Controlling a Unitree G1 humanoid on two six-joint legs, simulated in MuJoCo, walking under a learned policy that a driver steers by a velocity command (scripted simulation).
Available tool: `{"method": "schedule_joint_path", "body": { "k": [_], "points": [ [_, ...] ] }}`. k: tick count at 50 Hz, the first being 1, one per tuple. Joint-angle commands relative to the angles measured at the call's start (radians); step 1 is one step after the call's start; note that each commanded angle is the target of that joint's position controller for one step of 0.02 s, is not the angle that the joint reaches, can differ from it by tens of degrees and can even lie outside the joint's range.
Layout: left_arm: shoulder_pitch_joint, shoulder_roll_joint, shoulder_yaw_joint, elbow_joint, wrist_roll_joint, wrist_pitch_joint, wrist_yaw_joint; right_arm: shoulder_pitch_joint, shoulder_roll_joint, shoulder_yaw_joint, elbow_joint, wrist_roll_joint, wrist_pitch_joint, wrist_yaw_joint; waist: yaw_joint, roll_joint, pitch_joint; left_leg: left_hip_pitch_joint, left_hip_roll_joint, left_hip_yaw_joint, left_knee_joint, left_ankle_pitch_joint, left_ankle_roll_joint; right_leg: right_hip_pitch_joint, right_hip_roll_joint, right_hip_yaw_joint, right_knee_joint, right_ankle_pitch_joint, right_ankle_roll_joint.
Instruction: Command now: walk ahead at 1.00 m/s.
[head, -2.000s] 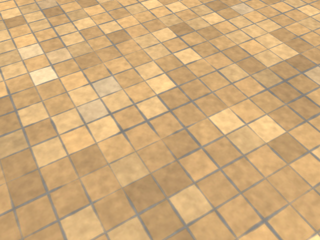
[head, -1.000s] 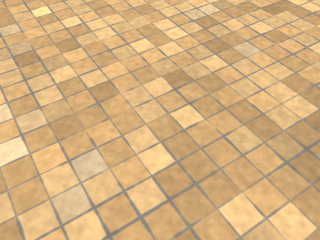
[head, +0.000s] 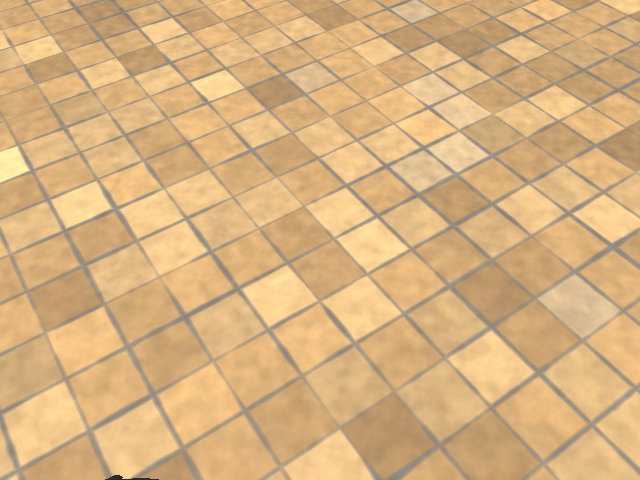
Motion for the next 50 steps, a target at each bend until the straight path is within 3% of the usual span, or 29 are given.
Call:
{"method": "schedule_joint_path", "body": {
  "k": [1,5,7,8,9,10,11,12,13,14,16,18,22,24,25,26,28,30,31,32,33,34,35,36,38,40,43,46,50],
  "points": [
    [-0.108,0.022,-0.014,-0.079,-0.016,-0.012,-0.016,-0.079,-0.133,-0.019,-0.079,0.018,-0.041,0.001,0.042,0.051,0.153,-0.303,0.237,-0.101,-0.268,0.41,0.113,0.262,0.045,-0.088,-0.227,0.236,-0.014],
    [-0.107,0.083,0.004,-0.085,-0.005,-0.015,0.008,-0.019,-0.184,-0.02,-0.046,-0.002,-0.022,-0.013,0.054,0.098,0.071,0.057,0.279,-0.039,-0.08,1.039,0.07,0.279,0.149,-0.144,-0.329,0.111,-0.068],
    [0.157,0.146,0.036,-0.009,-0.005,-0.015,0.031,-0.041,-0.23,-0.032,-0.04,-0.029,0.009,-0.037,0.185,0.156,-0.092,0.079,0.302,-0.028,0.278,1.218,0.049,0.547,0.207,-0.12,-0.317,-0.051,-0.096],
    [0.37,0.186,0.058,0.059,-0.001,-0.01,0.048,-0.079,-0.229,-0.032,-0.049,-0.036,0.021,-0.044,0.287,0.142,-0.182,-0.031,0.276,-0.012,0.564,1.088,0.04,0.764,0.173,-0.085,-0.332,-0.102,-0.116],
    [0.536,0.274,0.086,0.091,0.014,-0.005,0.068,-0.068,-0.133,-0.014,-0.077,-0.043,0.02,-0.039,0.307,0.009,-0.304,-0.246,0.196,-0.013,0.964,0.599,0.049,0.99,-0.05,0.156,-0.282,-0.357,-0.135],
    [0.474,0.322,0.103,0.088,0.023,-0.002,0.055,0.08,-0.012,0.012,-0.114,0.029,0.0,-0.012,0.147,-0.328,-0.446,-0.64,0.007,-0.121,1.326,-0.186,0.008,1.227,-0.285,0.806,-0.525,-0.589,-0.276],
    [0.377,0.244,0.103,0.076,0.001,-0.001,0.04,-0.041,-0.111,-0.002,-0.127,0.018,-0.006,-0.025,0.164,-0.133,-0.33,-0.775,0.089,-0.177,1.341,-0.109,0.043,1.157,-0.226,0.79,-0.602,-0.585,-0.252],
    [0.319,0.175,0.089,0.085,-0.005,-0.012,0.038,-0.176,-0.122,-0.004,-0.156,0.014,-0.009,-0.025,0.157,-0.024,-0.164,-0.803,0.136,-0.16,1.275,-0.013,0.043,0.991,-0.189,0.585,-0.601,-0.423,-0.227],
    [0.3,0.128,0.08,0.105,0.0,-0.021,0.035,-0.21,-0.096,0.004,-0.167,0.003,-0.009,-0.021,0.12,0.067,-0.081,-0.761,0.168,-0.159,1.203,0.008,0.041,0.836,-0.152,0.47,-0.622,-0.291,-0.207],
    [0.286,0.083,0.066,0.122,0.0,-0.028,0.038,-0.235,-0.073,0.008,-0.175,-0.017,0.005,-0.012,0.078,0.084,-0.032,-0.704,0.196,-0.171,1.145,0.017,0.038,0.709,-0.091,0.369,-0.644,-0.251,-0.164],
    [0.303,0.051,0.053,0.155,-0.013,-0.042,0.043,-0.211,-0.031,0.02,-0.183,-0.035,0.037,0.012,0.023,0.012,0.009,-0.653,0.224,-0.164,1.07,0.004,0.012,0.579,-0.062,0.29,-0.707,-0.248,-0.155],
    [0.327,0.07,0.056,0.174,-0.029,-0.056,0.043,-0.311,-0.026,0.026,-0.227,-0.043,0.052,0.025,0.017,0.003,0.083,-0.732,0.255,-0.127,0.977,0.042,-0.014,0.528,-0.039,0.222,-0.78,-0.238,-0.158],
    [0.37,0.088,0.057,0.18,-0.042,-0.073,0.031,-0.539,-0.027,0.048,-0.318,-0.033,0.038,0.042,0.053,0.03,0.149,-0.651,0.236,-0.013,0.56,0.345,-0.023,0.469,0.053,0.035,-0.854,0.063,-0.129],
    [0.413,0.126,0.063,0.194,-0.053,-0.083,0.035,-0.6,-0.026,0.055,-0.336,-0.018,0.034,0.049,0.075,0.016,0.155,-0.543,0.205,0.023,0.431,0.477,-0.001,0.505,0.015,0.024,-0.929,0.191,-0.121],
    [0.431,0.123,0.059,0.204,-0.055,-0.081,0.034,-0.601,-0.04,0.05,-0.328,-0.011,0.043,0.044,0.087,0.027,0.118,-0.552,0.169,0.054,0.423,0.488,0.011,0.618,0.031,-0.005,-0.931,0.317,-0.105],
    [0.449,0.147,0.061,0.21,-0.049,-0.08,0.037,-0.619,-0.041,0.054,-0.346,-0.014,0.037,0.04,0.081,-0.011,0.143,-0.563,0.172,0.045,0.363,0.478,0.026,0.68,-0.003,-0.014,-0.883,0.457,-0.098],
    [0.466,0.177,0.064,0.227,-0.034,-0.066,0.05,-0.595,-0.082,0.039,-0.342,-0.029,0.031,0.024,0.055,-0.037,0.079,-0.517,0.103,0.073,0.33,0.359,0.054,0.847,-0.033,-0.035,-0.749,0.829,-0.078],
    [0.44,0.225,0.076,0.228,-0.003,-0.035,0.073,-0.337,-0.15,0.008,-0.271,-0.026,0.032,0.002,-0.073,-0.084,-0.083,-0.262,0.043,0.051,0.344,0.203,0.081,0.882,-0.06,-0.044,-0.409,0.999,-0.065],
    [0.398,0.229,0.078,0.219,0.004,-0.021,0.08,-0.11,-0.184,-0.014,-0.198,-0.031,0.036,-0.015,-0.181,-0.072,-0.185,-0.041,0.067,0.023,0.326,0.155,0.1,0.788,-0.034,-0.062,-0.119,0.884,-0.056],
    [0.407,0.146,0.062,0.193,0.009,-0.022,0.075,0.059,-0.27,-0.042,-0.166,-0.044,0.043,-0.034,-0.207,0.04,-0.305,0.19,0.279,-0.208,0.378,-0.117,0.123,0.574,0.044,-0.063,0.273,0.45,-0.063],
    [0.549,0.017,0.037,0.16,-0.061,-0.042,0.046,-0.005,-0.315,-0.06,-0.171,-0.052,0.046,-0.023,-0.039,0.39,-0.437,0.429,0.513,-0.846,0.145,-0.366,0.253,0.173,0.243,0.038,0.65,-0.406,-0.018],
    [0.443,0.113,0.048,0.146,-0.05,-0.049,0.057,-0.105,-0.247,-0.061,-0.185,-0.034,0.047,-0.006,-0.055,0.198,-0.33,0.365,0.47,-0.864,0.057,-0.36,0.24,0.029,0.171,0.104,0.677,-0.351,-0.055],
    [0.309,0.12,0.05,0.116,-0.047,-0.052,0.058,-0.169,-0.179,-0.047,-0.179,-0.03,0.036,-0.004,-0.045,0.083,-0.162,0.204,0.437,-0.664,0.056,-0.209,0.217,-0.008,0.118,0.089,0.617,-0.258,-0.056],
    [0.277,0.094,0.042,0.104,-0.038,-0.052,0.055,-0.185,-0.126,-0.037,-0.157,-0.034,0.027,-0.002,-0.008,-0.007,-0.07,0.043,0.402,-0.548,0.031,-0.081,0.197,0.031,0.084,0.086,0.541,-0.236,-0.056],
    [0.279,0.047,0.03,0.092,-0.005,-0.02,0.033,-0.197,-0.062,-0.014,-0.123,-0.032,0.014,-0.01,0.072,0.017,-0.01,-0.17,0.327,-0.4,-0.021,-0.055,0.146,0.134,0.042,0.099,0.439,-0.231,-0.038],
    [0.236,0.022,0.022,0.066,0.004,0.004,0.014,-0.173,-0.061,-0.01,-0.097,-0.011,-0.003,-0.011,0.097,0.06,0.052,-0.248,0.297,-0.327,-0.089,-0.054,0.137,0.108,0.009,0.082,0.354,-0.231,-0.012],
    [0.04,0.037,0.011,-0.016,0.006,0.007,0.003,-0.129,-0.088,-0.015,-0.087,-0.002,-0.017,-0.002,0.071,0.055,0.138,-0.288,0.243,-0.202,-0.175,0.11,0.139,0.024,-0.013,-0.001,0.135,-0.062,0.015],
    [-0.085,0.015,-0.01,-0.057,-0.007,-0.011,-0.011,-0.093,-0.094,-0.013,-0.077,0.012,-0.03,0.001,0.044,0.026,0.169,-0.327,0.199,-0.089,-0.204,0.434,0.103,0.196,0.034,-0.089,-0.193,0.185,0.006],
    [-0.082,0.038,-0.009,-0.047,0.0,-0.03,0.005,-0.007,-0.138,-0.012,-0.03,0.015,-0.026,-0.014,0.026,0.071,0.097,-0.06,0.224,-0.049,-0.074,0.944,0.037,0.31,0.156,-0.147,-0.368,0.281,-0.038]
  ]
}}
